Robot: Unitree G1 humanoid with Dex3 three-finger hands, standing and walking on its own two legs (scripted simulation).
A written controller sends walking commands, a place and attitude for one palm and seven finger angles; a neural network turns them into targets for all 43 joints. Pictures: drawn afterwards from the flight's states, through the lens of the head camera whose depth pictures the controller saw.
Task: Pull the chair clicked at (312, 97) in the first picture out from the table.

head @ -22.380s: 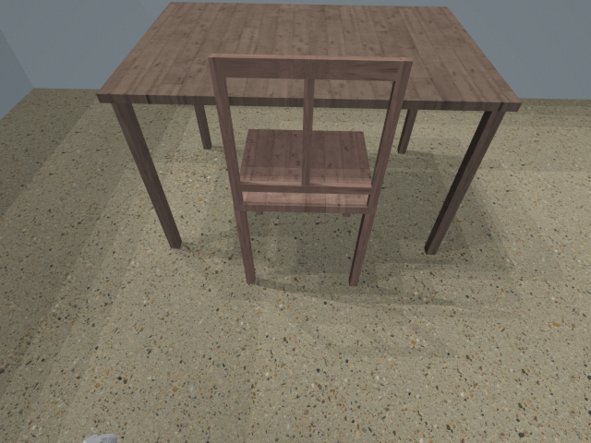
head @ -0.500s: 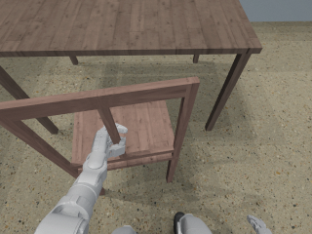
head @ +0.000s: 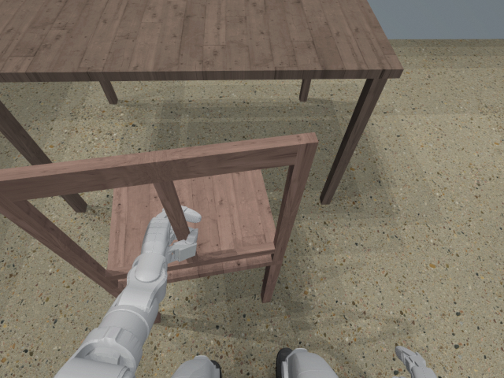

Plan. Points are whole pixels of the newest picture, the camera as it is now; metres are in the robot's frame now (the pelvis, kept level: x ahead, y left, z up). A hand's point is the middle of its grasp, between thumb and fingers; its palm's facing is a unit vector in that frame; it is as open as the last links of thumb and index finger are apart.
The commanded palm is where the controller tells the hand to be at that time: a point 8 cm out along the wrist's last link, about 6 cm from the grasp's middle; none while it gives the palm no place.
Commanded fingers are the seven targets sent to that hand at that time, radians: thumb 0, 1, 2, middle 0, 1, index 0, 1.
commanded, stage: step backward, pulling the chair out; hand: left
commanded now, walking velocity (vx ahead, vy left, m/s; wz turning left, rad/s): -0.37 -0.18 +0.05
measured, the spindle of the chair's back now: (180, 227) +0.37 +0.13 -0.06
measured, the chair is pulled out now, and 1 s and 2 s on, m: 0.29 0.45 0.62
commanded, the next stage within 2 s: stop walking, hand still on the chair in 1.30 s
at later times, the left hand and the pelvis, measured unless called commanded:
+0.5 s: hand (186, 281) +0.27 +0.11 -0.06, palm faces -0.05 -0.98 -0.17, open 5.3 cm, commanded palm +0.26 +0.16 -0.05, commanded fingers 0.00 0.90 0.90 -0.50 -1.45 -0.50 -1.45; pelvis -0.07 -0.01 +0.00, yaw +1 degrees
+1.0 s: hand (183, 345) +0.18 +0.11 -0.06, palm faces -0.02 -0.99 -0.17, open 5.3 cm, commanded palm +0.16 +0.16 -0.05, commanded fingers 0.00 0.90 0.90 -0.50 -1.45 -0.50 -1.45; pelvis -0.16 -0.02 +0.01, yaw +0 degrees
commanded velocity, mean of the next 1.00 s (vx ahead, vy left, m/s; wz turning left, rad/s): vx -0.38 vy -0.03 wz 0.07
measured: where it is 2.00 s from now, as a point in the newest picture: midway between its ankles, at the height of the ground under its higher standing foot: outside the picture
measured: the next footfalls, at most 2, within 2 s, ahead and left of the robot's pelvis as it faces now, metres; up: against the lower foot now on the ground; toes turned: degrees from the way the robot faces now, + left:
right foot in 0.14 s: +0.05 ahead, -0.14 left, +0.00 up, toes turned -1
left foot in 0.40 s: +0.01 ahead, +0.12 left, +0.00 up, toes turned -1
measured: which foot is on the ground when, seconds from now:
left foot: down 0.00-0.24, up 0.26-0.38, down 0.40-0.70, up 0.72-0.82, down 0.84-1.00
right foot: up 0.00-0.12, down 0.14-0.46, up 0.48-0.56, down 0.58-0.88, up 0.90-1.00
